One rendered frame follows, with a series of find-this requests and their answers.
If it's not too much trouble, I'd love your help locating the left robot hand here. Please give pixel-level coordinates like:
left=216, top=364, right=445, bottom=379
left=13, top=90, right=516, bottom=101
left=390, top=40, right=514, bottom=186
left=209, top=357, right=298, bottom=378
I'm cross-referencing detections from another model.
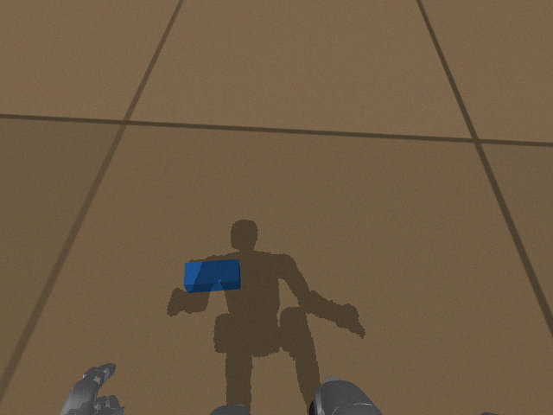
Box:
left=60, top=363, right=124, bottom=415

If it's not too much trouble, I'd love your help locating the carton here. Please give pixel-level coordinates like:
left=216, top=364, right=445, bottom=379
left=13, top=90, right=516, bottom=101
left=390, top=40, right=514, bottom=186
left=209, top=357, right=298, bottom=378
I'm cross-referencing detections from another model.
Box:
left=184, top=259, right=241, bottom=293

